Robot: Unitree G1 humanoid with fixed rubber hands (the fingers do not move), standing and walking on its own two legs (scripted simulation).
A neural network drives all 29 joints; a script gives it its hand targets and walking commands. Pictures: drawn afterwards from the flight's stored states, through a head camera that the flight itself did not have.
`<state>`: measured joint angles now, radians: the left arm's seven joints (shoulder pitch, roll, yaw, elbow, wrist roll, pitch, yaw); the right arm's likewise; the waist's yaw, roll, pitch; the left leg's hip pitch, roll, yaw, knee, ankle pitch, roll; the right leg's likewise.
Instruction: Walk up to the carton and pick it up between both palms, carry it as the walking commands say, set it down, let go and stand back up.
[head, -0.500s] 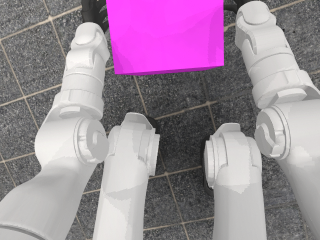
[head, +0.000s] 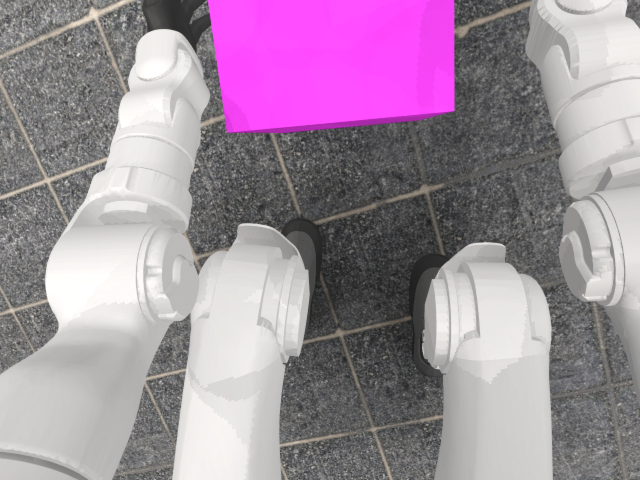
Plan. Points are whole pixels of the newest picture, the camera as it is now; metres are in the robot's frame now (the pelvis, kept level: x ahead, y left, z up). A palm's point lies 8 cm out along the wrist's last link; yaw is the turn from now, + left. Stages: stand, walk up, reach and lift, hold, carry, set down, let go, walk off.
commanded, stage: set down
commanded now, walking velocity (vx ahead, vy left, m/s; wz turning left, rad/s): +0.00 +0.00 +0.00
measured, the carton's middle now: (338, 27) +0.53 +0.06 -0.25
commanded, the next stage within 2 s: let go in 1.40 s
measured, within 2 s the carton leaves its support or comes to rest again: neither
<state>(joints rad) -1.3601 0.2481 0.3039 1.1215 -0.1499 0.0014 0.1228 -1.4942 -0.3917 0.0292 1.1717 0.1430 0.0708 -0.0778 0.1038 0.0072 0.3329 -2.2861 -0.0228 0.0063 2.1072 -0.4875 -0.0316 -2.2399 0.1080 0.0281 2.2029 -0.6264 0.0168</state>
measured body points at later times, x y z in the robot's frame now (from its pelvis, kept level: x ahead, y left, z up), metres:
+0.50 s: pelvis +0.01 +0.00 +0.07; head +0.34 +0.01 +0.37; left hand +0.52 +0.23 -0.06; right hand +0.59 -0.13 -0.06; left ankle +0.13 +0.12 -0.34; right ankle +0.09 -0.11 -0.34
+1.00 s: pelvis +0.03 +0.00 +0.19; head +0.34 +0.01 +0.52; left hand +0.52 +0.24 +0.09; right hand +0.59 -0.14 +0.09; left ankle +0.13 +0.12 -0.34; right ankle +0.09 -0.11 -0.34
